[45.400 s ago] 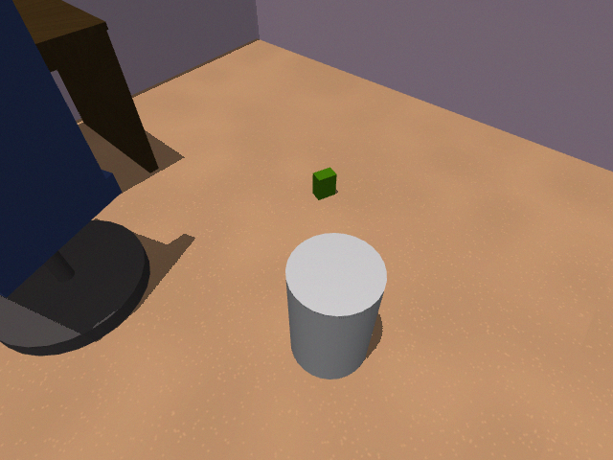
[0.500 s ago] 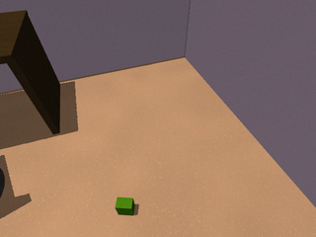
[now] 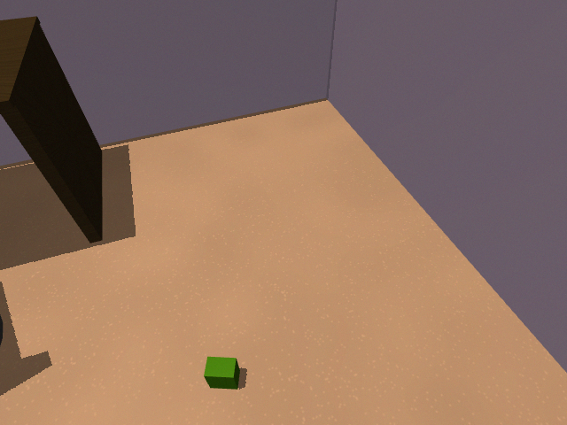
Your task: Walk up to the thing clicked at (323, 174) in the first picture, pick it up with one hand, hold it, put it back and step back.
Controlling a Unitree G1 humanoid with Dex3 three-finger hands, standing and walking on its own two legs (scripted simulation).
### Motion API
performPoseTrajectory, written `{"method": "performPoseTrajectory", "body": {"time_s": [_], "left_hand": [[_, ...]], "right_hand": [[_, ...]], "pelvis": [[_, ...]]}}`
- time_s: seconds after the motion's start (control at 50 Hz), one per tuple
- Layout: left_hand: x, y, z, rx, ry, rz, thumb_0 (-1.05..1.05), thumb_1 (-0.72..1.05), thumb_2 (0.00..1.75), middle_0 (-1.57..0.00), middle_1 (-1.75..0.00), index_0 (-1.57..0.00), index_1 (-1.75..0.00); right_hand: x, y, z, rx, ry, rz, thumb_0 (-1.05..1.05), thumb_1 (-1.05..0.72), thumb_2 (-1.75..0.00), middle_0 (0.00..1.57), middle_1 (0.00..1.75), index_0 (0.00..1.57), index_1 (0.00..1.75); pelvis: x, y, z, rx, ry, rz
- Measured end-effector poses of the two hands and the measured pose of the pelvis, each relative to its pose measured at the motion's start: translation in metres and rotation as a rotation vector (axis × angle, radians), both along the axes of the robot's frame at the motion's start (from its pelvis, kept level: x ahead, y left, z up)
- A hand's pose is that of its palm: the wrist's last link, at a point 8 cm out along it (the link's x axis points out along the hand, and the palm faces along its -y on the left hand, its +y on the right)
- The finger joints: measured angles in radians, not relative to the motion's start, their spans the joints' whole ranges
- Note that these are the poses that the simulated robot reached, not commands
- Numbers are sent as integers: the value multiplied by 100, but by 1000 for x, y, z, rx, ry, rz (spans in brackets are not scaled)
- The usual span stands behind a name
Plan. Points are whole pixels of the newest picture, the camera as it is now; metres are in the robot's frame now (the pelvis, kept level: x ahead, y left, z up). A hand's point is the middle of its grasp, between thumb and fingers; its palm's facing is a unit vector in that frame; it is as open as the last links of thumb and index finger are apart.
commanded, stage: stand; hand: left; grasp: from above
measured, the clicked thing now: (222, 373) +0.43 +0.22 -0.72
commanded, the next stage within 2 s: step back in 0.78 s
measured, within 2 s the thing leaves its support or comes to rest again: neither
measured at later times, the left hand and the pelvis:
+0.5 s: hand out of the picture +0.08 +0.24 -0.16, palm faces +0.00 -0.94 -0.33, open 7.4 cm; pelvis +0.01 +0.00 +0.00, yaw +0 degrees
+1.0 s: hand out of the picture +0.09 +0.27 -0.17, palm faces -0.01 -0.93 -0.38, open 7.4 cm; pelvis -0.02 +0.01 -0.01, yaw -1 degrees
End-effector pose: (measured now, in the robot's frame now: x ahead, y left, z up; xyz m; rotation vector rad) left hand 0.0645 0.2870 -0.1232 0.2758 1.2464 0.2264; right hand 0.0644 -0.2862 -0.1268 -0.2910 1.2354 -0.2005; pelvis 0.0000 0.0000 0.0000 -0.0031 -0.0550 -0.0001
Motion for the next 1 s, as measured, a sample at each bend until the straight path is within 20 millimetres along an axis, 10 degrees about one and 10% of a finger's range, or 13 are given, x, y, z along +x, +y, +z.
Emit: {"method": "performPoseTrajectory", "body": {"time_s": [0.78, 1.0], "left_hand": [[14, 1, 4, 11, 1, -25, 1, 91, 90, -20, -30, -20, -30], [16, 30, -3, 55, -34, -46, 1, 91, 90, -20, -30, -20, -30]], "right_hand": [[5, -9, 1, -2, 18, -6, 1, -91, -90, 20, 30, 20, 30], [0, -17, -1, -55, 13, -6, 1, -91, -90, 20, 30, 20, 30]], "pelvis": [[9, -4, 1, 4, 16, -4], [-23, 11, -12, -4, 24, -10]]}}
